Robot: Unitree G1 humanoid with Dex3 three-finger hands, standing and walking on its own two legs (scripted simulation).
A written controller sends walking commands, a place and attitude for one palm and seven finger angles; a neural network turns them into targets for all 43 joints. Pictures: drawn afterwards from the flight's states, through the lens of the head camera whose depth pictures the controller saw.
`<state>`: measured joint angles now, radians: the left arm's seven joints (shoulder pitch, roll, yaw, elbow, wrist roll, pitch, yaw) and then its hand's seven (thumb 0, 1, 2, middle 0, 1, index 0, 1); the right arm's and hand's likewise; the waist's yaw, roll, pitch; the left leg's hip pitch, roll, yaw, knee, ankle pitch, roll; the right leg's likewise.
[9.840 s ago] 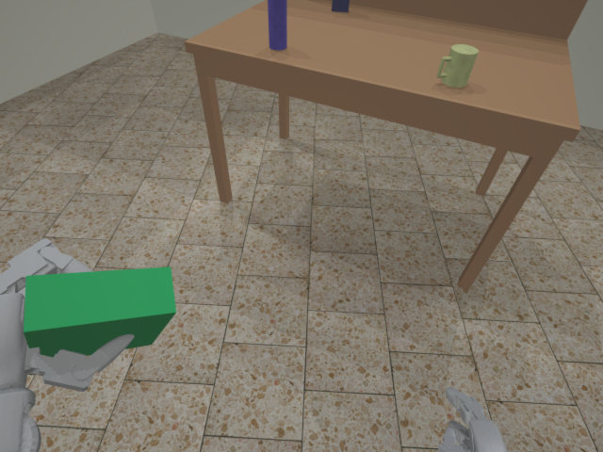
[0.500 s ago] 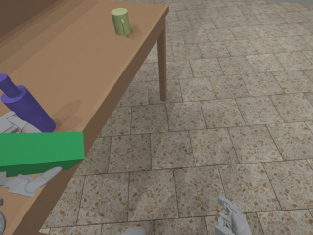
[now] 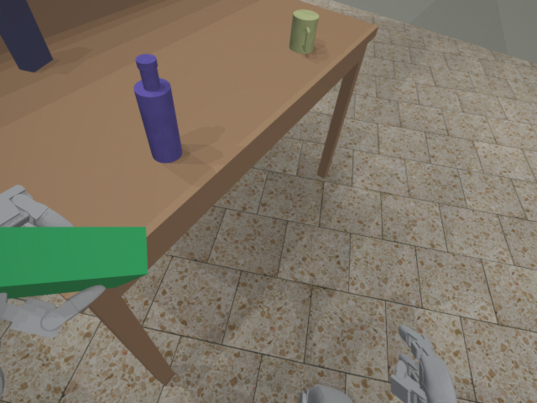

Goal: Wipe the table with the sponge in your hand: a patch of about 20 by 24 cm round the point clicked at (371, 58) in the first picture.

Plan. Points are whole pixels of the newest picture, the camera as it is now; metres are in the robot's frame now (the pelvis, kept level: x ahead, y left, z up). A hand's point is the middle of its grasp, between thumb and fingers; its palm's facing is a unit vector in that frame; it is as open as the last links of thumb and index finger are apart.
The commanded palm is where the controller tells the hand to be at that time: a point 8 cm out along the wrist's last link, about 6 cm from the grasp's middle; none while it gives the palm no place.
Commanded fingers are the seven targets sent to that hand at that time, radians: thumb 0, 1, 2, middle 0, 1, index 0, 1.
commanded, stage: turn to face it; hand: left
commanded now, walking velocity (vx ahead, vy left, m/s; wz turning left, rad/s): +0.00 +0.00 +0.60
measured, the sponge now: (90, 263) +0.23 +0.21 +0.16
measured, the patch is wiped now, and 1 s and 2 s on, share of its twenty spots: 0.00 0.00 0.00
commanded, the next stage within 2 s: take the last steps up to it in 0.82 s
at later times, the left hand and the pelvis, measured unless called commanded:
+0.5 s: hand out of the picture +0.05 +0.22 +0.17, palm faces +0.54 -0.69 -0.47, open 9.2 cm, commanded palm -0.02 +0.25 +0.18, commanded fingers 0.00 0.10 1.30 -1.20 -1.60 -1.20 -1.60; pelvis -0.09 -0.06 +0.01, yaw +17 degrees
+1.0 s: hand out of the picture -0.12 +0.21 +0.18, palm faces +0.75 -0.48 -0.46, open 9.2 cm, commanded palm -0.18 +0.22 +0.18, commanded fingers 0.00 0.10 1.30 -1.20 -1.60 -1.20 -1.60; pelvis -0.18 -0.10 +0.00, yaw +28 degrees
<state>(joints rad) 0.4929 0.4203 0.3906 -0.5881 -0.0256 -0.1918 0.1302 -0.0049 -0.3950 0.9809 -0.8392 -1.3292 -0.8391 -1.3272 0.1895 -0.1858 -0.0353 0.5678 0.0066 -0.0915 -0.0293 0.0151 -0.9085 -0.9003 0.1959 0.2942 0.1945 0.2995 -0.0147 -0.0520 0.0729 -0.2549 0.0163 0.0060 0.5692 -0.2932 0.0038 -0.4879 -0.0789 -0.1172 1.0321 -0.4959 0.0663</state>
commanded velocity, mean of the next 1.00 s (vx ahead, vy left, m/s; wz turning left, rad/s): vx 0.03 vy -0.02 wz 0.39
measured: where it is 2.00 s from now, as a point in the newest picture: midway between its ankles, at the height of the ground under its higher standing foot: outside the picture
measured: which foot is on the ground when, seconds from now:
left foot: down 0.00-0.26, up 0.28-0.66, down 0.68-1.00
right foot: up 0.00-0.24, down 0.26-0.68, up 0.70-0.96, down 0.98-1.00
